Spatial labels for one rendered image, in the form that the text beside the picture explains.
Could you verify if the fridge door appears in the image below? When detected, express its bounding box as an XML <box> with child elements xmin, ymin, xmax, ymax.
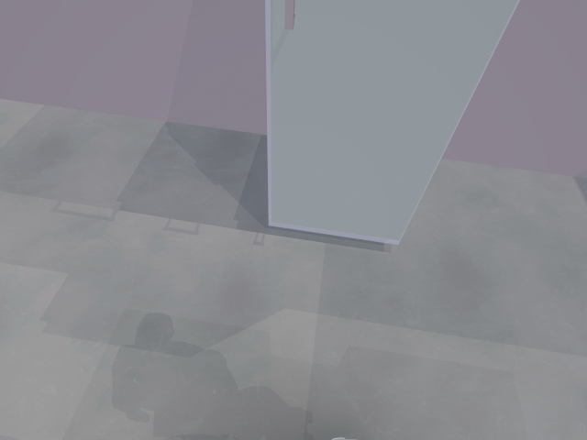
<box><xmin>271</xmin><ymin>0</ymin><xmax>518</xmax><ymax>241</ymax></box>

